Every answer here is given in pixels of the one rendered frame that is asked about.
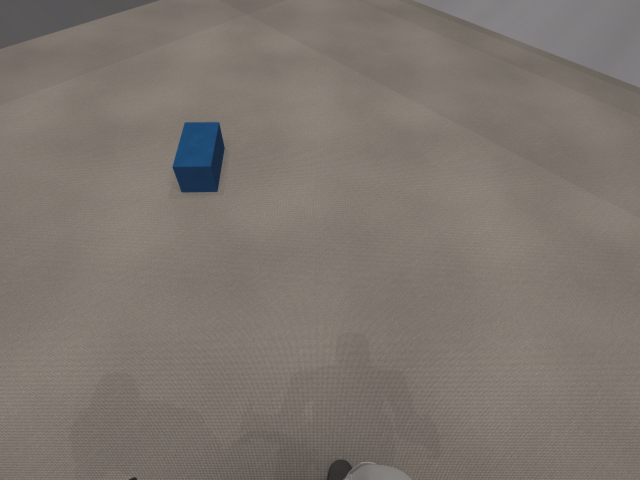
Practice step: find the carton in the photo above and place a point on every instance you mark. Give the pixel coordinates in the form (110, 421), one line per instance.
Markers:
(199, 157)

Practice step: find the robot right shin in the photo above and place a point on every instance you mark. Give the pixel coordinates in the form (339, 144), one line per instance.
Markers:
(360, 465)

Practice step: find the robot right foot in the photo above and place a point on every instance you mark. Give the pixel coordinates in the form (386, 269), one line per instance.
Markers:
(339, 470)

